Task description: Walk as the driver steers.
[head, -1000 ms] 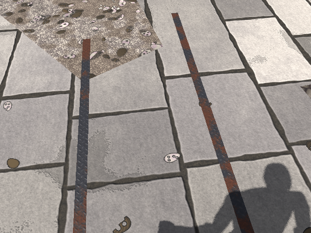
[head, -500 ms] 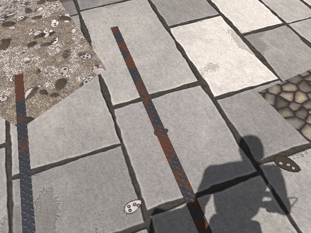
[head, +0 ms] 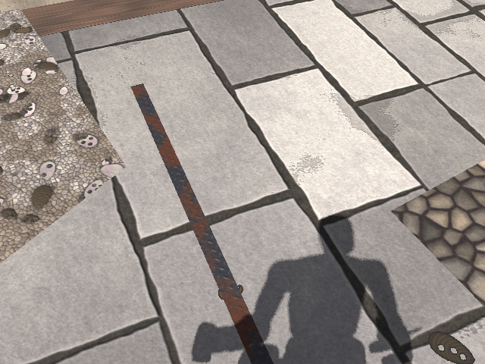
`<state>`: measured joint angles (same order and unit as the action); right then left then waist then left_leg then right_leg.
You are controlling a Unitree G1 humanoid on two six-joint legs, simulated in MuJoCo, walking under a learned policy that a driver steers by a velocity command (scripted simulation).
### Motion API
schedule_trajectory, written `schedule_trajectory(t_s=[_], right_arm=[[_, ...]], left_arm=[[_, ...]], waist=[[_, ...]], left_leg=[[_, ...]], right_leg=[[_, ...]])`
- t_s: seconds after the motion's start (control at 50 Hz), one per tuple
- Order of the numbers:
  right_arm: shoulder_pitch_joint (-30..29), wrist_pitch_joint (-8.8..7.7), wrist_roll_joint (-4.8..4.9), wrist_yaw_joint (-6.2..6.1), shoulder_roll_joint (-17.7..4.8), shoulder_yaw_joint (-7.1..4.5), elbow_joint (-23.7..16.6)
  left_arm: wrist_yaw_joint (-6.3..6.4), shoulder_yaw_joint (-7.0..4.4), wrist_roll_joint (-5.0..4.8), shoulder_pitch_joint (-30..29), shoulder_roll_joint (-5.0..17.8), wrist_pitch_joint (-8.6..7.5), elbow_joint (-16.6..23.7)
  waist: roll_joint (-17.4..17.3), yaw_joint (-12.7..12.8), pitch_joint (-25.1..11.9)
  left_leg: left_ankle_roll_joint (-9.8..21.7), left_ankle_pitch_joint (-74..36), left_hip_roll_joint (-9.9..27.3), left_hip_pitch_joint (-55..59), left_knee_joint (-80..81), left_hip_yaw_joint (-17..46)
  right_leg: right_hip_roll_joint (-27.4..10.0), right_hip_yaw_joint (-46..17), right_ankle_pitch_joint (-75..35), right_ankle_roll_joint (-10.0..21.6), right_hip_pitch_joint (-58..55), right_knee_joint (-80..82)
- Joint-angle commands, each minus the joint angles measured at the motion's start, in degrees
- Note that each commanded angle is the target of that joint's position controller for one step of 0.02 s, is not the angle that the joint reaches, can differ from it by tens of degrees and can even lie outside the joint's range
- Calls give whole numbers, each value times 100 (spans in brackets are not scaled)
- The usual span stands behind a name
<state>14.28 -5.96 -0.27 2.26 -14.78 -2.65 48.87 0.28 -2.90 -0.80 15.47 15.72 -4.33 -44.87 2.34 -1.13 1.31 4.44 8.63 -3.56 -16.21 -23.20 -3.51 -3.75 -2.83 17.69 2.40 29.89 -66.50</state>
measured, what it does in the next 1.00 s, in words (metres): walks ahead, turning left: right foot, then left foot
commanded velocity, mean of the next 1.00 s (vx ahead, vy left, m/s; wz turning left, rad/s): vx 0.44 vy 0.00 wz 0.28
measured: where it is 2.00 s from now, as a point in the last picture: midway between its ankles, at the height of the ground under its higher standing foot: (238, 312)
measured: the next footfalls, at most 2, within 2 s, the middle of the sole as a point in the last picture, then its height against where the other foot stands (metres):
right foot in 0.36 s outside the picture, level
left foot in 0.90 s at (195, 315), level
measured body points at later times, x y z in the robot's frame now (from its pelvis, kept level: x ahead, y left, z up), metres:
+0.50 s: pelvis +0.28 -0.06 +0.00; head +0.31 -0.07 +0.44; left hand +0.42 +0.21 -0.10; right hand +0.33 -0.33 -0.14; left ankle +0.17 +0.08 -0.65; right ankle +0.34 -0.15 -0.74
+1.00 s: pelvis +0.50 +0.02 -0.02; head +0.55 +0.05 +0.43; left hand +0.52 +0.32 -0.14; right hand +0.75 -0.18 -0.11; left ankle +0.58 +0.12 -0.74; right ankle +0.42 -0.16 -0.64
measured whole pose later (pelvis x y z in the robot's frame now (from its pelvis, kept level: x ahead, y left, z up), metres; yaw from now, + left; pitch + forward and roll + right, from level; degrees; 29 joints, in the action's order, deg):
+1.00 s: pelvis +0.50 +0.02 -0.02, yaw +20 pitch +2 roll -1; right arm 7.2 -1.7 0.2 2.0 -16.8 -4.4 40.4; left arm 1.2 -3.6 -0.4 10.0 16.6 -3.5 -46.4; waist 0.1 0.3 4.6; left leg 5.4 7.7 -3.7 -28.4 -33.6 -0.7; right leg -1.2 -0.1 31.9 -3.0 21.7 -71.8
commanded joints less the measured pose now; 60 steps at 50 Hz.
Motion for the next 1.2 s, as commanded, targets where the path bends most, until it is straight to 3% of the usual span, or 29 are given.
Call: schedule_trajectory(t_s=[0.02, 0.16, 0.26, 0.32, 0.34, 0.36, 0.38, 0.4, 0.42, 0.44, 0.46, 0.48, 0.56, 0.62, 0.72, 0.76, 0.8, 0.84, 0.88, 0.9, 0.92, 0.94, 0.96, 0.98, 1.0, 1.02, 1.06, 1.12, 1.2], right_arm=[[-103, -134, 10, -30, -724, -136, -262], [510, 10, 110, -176, -907, -148, -6], [926, 160, 134, -196, -983, -161, 216], [829, 241, 156, -241, -1094, -205, 251], [680, 264, 166, -247, -1133, -210, 227], [597, 272, 135, -248, -1023, -160, 174], [569, 239, -3, -243, -703, -30, -18], [1408, 120, 97, -195, -44, 147, -14], [1018, 53, 240, -183, -772, -23, 77], [495, 28, 330, -181, -989, -111, -106], [255, 44, 290, -209, -898, -110, -150], [184, 96, 213, -226, -827, -145, -147], [429, 378, 233, -232, -451, -164, -128], [64, 423, 177, -230, -410, -187, -305], [-825, 356, 129, -55, -244, -116, -621], [-1172, 344, 85, 16, -208, -96, -819], [-1252, 350, 64, 87, -263, -126, -986], [-894, 369, 63, 130, -466, -229, -1027], [332, 362, 87, 89, -913, -472, -764], [785, 386, 62, -55, -1393, -636, -692], [546, 426, -25, -162, -1941, -666, -810], [582, 375, -84, -78, -1772, -592, -1099], [327, 357, -39, -33, -1446, -531, -1193], [-38, 354, 102, -46, -1182, -466, -1194], [-323, 376, 156, -81, -992, -405, -1239], [-498, 407, 109, -120, -915, -378, -1295], [-571, 429, -15, -159, -966, -394, -1380], [-456, 436, -5, -259, -1024, -396, -1370], [-487, 558, 7, -362, -928, -321, -1372]], left_arm=[[55, -122, 46, 282, 372, 25, 311], [-21, -32, 41, -1082, 129, -74, 647], [-205, -13, -29, -1823, 169, -155, 946], [-271, -79, -11, -1590, 363, -208, 970], [-252, -160, 10, -1086, 503, -225, 848], [-198, -305, 40, -151, 799, -235, 582], [-115, -430, 134, 971, 1278, -216, 416], [-142, -462, 144, 1086, 1496, -177, 312], [-124, -322, 114, 1071, 884, -168, 377], [-96, -249, 92, 663, 707, -174, 397], [-101, -205, 97, 252, 606, -183, 413], [-121, -168, 104, -37, 449, -204, 404], [-123, -195, 153, -348, 405, -336, 222], [-42, -250, 188, -222, 525, -321, 53], [61, -309, 138, -22, 741, -223, -117], [104, -330, 103, 11, 814, -129, -176], [145, -362, 31, 44, 922, -10, -220], [200, -408, -69, -124, 1079, 82, -169], [223, -411, -145, -375, 1092, 161, -85], [199, -341, -13, -175, 904, 121, -32], [112, -122, 370, 420, 134, 45, 131], [28, -108, 168, 617, 471, -64, 110], [20, -194, -53, -50, 776, -73, 227], [78, -181, -33, -389, 736, -45, 335], [164, -199, 71, -476, 745, 26, 279], [211, -241, 116, -421, 823, 117, 305], [232, -250, 149, -292, 739, 241, 338], [282, -202, 169, -238, 583, 308, 302], [306, -182, 124, -565, 546, 408, 390]], waist=[[-644, 222, -219], [-528, -240, 29], [-582, -463, 264], [-718, -178, 94], [-747, 161, -194], [-639, 599, -812], [49, 974, -1777], [1561, 536, -2485], [824, 815, -2159], [572, 749, -1320], [173, 552, -890], [130, 384, -542], [232, 6, -164], [110, 49, 16], [-2, 358, 251], [-35, 436, 418], [99, 408, 305], [319, 151, -32], [191, -518, -673], [-476, -689, -1038], [-1918, 78, -1547], [-1293, -174, -2973], [-663, -340, -2452], [-355, -190, -1632], [-181, -27, -1148], [-304, 159, -965], [-521, 310, -917], [-584, 288, -1122], [-774, 143, -1045]], left_leg=[[1036, -956, 1566, 399, 1489, 1505], [708, -1332, 1285, 910, 1545, 741], [702, -1338, 1683, 1780, 1193, 930], [560, -2287, 1829, 2072, 649, 1040], [473, -3119, 1692, 1960, 99, 962], [316, -3335, 1371, 1482, -938, 779], [93, -1597, 941, 177, -2795, 525], [-182, 2336, 43, -2001, -4561, 609], [-140, 2393, 326, -2519, -5135, 1239], [-117, 1841, 565, -2763, -5162, 1127], [-167, 1355, 818, -2552, -4945, 1001], [-210, 1042, 965, -2371, -4668, 995], [-347, 459, 1148, -1959, -4327, 997], [-435, -236, 1143, -2426, -3728, 1075], [-370, -1248, 1058, -2361, -2180, 578], [-314, -1182, 960, -2329, -1698, 326], [-229, -857, 801, -2131, -1471, 88], [-53, -315, 479, -1563, -1374, -152], [256, -676, 36, -27, -675, -266], [522, -2602, 485, 1314, -475, 540], [1397, -5598, 1881, 3001, -1122, 2643], [2193, -4567, 2584, 3463, -487, 4228], [1926, -3686, 2267, 3009, -178, 3608], [1601, -2845, 1954, 2209, -8, 3034], [1385, -2430, 1736, 1417, 164, 2725], [1289, -2282, 1585, 775, 316, 2541], [1219, -2461, 1402, 180, 436, 2337], [1161, -2888, 1339, 179, 337, 2027], [925, -1187, 1199, 139, 446, 2051]], right_leg=[[-435, -138, -484, -125, 568, 371], [-251, 181, -2376, -247, 773, 2765], [-58, 249, -2016, -117, 977, 3537], [121, 296, -1376, 114, 379, 3816], [301, 431, -1370, 225, -427, 3996], [261, 392, -1601, 414, -1862, 3988], [-935, -859, -1833, 808, -3759, 3758], [-2140, -3349, -776, 1587, -5467, 4324], [-1984, -3408, -137, 1337, -5108, 4660], [-1814, -2491, -348, 1088, -4334, 4812], [-1587, -1868, -819, 975, -3529, 5018], [-1374, -1372, -1075, 911, -2934, 5258], [-1135, -219, -1751, 887, -2043, 5851], [-1110, 334, -2130, 876, -2190, 5936], [-1066, 1070, -2178, 711, -2531, 5972], [-1105, 1321, -3001, 648, -2743, 5669], [-1188, 1441, -3944, 545, -3035, 5210], [-1201, 1492, -5220, 390, -3245, 4480], [-904, 1601, -5335, 81, -2993, 2747], [-533, 1624, -3435, -319, -1905, 1170], [460, 1260, 2267, -699, 207, -930], [658, -150, 2532, -673, 576, -1812], [410, -340, 1943, -544, 860, -1739], [217, -221, 1364, -491, 1102, -1270], [28, -220, 1019, -511, 951, -891], [-43, -265, 808, -499, 590, -598], [39, -201, 612, -515, 177, -223], [87, -156, 276, -644, 182, 321], [20, -204, -223, -736, 186, 1048]])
